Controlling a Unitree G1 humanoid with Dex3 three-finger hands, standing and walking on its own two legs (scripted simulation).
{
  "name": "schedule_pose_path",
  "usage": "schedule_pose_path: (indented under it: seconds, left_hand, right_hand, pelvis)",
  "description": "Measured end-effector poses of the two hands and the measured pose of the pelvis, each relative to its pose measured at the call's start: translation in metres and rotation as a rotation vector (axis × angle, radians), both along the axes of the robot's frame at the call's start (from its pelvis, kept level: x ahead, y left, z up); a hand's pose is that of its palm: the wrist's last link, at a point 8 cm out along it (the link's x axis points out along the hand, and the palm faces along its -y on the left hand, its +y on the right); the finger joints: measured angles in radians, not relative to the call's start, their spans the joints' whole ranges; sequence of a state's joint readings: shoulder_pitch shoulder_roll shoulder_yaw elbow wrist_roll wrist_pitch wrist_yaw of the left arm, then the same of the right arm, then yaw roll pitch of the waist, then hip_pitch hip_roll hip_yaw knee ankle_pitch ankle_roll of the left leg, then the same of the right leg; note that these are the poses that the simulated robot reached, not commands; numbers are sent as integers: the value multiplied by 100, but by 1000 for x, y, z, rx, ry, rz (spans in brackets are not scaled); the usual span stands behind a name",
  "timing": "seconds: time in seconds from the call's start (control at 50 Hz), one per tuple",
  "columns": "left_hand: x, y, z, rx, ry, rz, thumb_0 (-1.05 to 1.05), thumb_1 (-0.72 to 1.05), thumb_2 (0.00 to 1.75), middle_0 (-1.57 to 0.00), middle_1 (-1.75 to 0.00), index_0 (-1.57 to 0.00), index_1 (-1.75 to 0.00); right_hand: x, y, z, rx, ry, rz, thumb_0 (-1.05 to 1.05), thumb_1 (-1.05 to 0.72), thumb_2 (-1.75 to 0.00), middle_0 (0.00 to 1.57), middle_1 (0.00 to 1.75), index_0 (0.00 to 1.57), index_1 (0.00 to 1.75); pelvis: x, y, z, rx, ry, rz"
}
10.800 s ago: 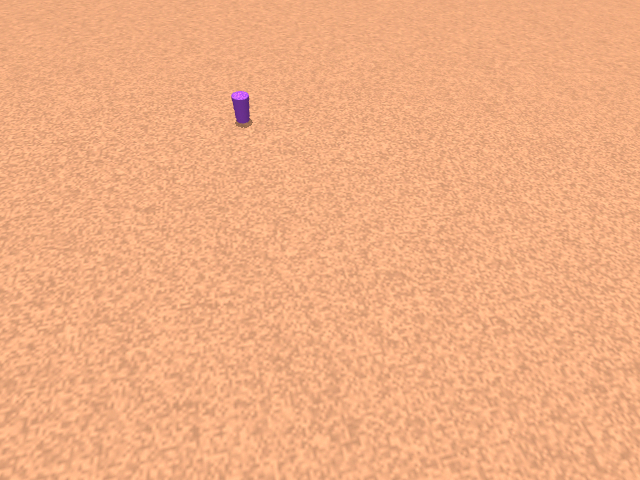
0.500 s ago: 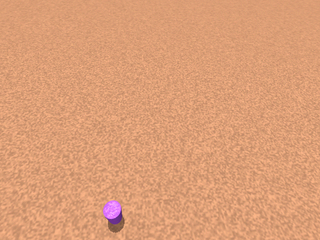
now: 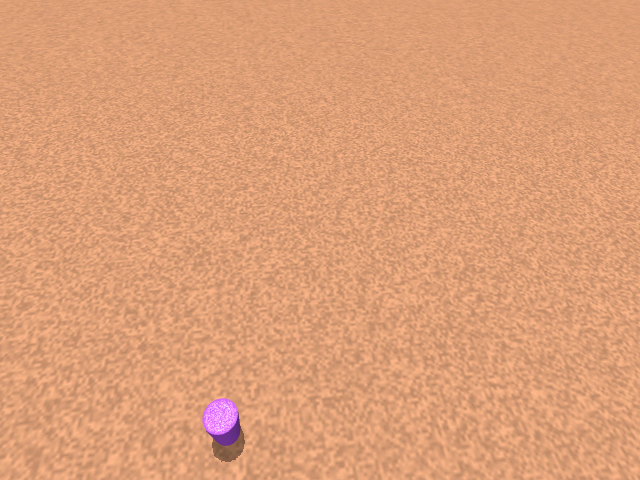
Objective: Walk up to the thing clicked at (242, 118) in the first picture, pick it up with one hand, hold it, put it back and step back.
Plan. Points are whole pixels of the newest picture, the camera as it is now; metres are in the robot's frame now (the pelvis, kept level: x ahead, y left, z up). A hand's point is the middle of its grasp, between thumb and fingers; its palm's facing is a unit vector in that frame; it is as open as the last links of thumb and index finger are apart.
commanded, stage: stand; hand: left
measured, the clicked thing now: (224, 424) +0.39 +0.23 -0.71
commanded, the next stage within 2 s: go down in 1.94 s
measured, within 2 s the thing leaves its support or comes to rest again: neither
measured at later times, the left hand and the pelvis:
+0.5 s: hand out of the picture +0.10 +0.25 -0.15, palm faces -0.03 -0.94 -0.34, open 7.4 cm; pelvis +0.01 +0.00 +0.00, yaw +0 degrees
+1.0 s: hand out of the picture +0.10 +0.26 -0.15, palm faces -0.02 -0.94 -0.35, open 7.4 cm; pelvis +0.03 +0.01 +0.00, yaw +0 degrees
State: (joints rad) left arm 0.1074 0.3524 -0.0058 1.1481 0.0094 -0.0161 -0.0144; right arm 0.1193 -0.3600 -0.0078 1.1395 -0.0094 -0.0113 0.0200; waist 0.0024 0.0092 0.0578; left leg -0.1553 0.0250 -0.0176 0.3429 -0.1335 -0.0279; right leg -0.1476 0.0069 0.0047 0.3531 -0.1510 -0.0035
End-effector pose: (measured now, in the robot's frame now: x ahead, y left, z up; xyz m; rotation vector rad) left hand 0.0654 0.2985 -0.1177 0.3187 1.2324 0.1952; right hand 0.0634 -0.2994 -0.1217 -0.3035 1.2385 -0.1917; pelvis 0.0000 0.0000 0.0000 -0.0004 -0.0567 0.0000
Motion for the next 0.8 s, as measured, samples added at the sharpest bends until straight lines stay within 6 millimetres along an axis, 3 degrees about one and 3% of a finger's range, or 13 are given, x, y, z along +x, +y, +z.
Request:
schedule_pose_path:
  seconds: [0.24,0.52,0.8]
  left_hand:
    - [4,-1,1,5,11,-1,1,91,90,-20,-30,-21,-30]
    - [26,1,2,-2,-18,-11,1,91,90,-20,-30,-21,-30]
    - [30,4,2,1,-9,-1,1,91,90,-20,-30,-21,-30]
  right_hand:
    - [-4,3,-4,12,31,-7,1,-90,-89,21,30,20,30]
    - [17,7,0,4,10,7,1,-90,-89,21,30,20,30]
    - [36,9,3,-3,-9,19,1,-90,-89,21,30,20,30]
  pelvis:
    - [5,-1,1,-2,10,-1]
    - [16,4,2,-1,21,1]
    - [24,6,2,0,24,5]
